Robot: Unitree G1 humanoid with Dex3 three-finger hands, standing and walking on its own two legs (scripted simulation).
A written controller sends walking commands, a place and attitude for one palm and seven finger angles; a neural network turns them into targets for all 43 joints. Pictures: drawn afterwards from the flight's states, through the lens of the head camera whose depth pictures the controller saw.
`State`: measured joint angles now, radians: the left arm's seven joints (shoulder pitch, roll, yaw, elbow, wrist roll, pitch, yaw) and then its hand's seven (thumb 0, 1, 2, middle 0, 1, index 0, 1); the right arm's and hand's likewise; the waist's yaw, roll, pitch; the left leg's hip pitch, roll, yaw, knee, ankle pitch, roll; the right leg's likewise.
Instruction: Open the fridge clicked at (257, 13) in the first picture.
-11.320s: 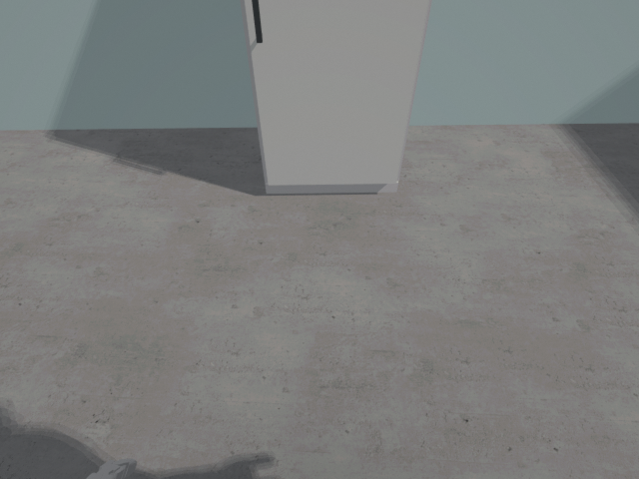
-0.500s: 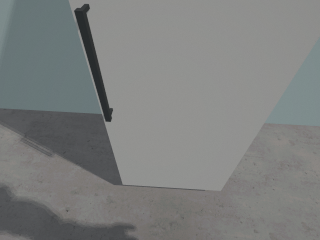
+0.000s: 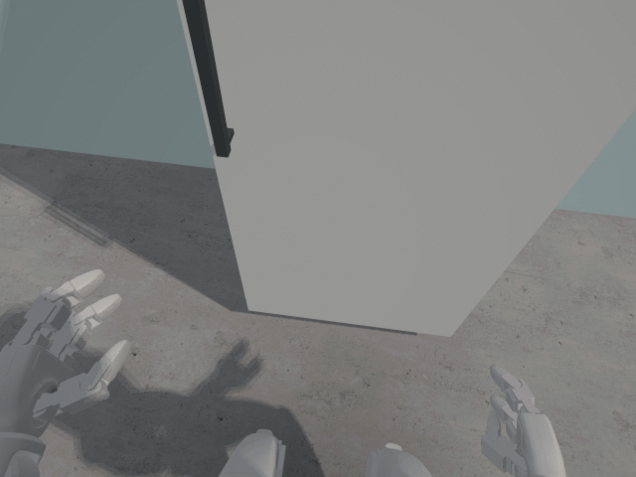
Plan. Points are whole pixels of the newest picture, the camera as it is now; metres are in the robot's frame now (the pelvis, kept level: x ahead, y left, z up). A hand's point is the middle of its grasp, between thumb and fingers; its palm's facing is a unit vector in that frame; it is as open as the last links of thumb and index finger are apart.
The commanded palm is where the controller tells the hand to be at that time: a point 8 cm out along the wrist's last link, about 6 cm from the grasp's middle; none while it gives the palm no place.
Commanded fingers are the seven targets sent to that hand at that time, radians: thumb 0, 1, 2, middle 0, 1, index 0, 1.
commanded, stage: raise the hand to about handle height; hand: left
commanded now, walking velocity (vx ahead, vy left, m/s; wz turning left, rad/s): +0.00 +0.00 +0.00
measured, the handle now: (205, 30) +0.56 +0.22 +0.24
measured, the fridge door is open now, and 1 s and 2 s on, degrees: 0 0 0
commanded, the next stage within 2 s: move the hooked fingers beside the handle in 1.58 s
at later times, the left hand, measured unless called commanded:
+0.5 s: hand (84, 285) +0.25 +0.27 +0.14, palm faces +0.09 -0.99 -0.08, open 12.2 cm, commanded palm +0.22 +0.32 +0.16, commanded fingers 0.00 -0.31 0.38 -0.29 -1.08 -0.29 -1.08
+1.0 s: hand (58, 185) +0.30 +0.28 +0.22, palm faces +0.10 -0.99 -0.06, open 13.9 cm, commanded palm +0.27 +0.32 +0.23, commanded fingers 0.00 -0.50 0.30 -0.30 -1.20 -0.30 -1.20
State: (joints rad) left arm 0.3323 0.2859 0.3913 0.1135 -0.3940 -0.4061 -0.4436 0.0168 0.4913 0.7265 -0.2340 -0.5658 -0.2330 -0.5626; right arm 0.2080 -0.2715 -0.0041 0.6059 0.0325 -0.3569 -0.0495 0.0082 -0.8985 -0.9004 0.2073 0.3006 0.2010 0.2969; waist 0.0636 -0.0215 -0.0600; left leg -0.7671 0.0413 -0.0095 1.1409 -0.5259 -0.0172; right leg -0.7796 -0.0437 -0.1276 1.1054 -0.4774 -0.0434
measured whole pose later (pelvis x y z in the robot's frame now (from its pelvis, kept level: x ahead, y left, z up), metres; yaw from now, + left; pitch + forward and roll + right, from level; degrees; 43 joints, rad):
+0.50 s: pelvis +0.02 +0.01 +0.05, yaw +0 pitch +4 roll -1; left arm 0.24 0.37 0.37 0.02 -0.35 -0.18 -0.36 0.01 -0.09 0.48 -0.27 -0.94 -0.27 -0.94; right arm 0.27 -0.28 0.03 0.66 0.06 -0.35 -0.11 0.01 -0.90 -0.90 0.21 0.30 0.20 0.30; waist 0.03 0.00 -0.02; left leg -0.49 0.03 0.00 0.85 -0.43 0.00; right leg -0.49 -0.03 -0.12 0.80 -0.37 -0.02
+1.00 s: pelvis +0.04 +0.00 +0.07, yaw +0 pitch -1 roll -1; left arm -0.01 0.43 0.43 0.09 -0.36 0.05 -0.39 -0.01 -0.49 0.31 -0.30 -1.20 -0.30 -1.19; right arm 0.20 -0.26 0.06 0.66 0.07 -0.28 -0.13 0.01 -0.90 -0.90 0.21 0.30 0.20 0.30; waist 0.07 0.02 -0.01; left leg -0.26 0.03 0.01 0.61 -0.34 -0.01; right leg -0.28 -0.02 -0.12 0.59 -0.30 -0.02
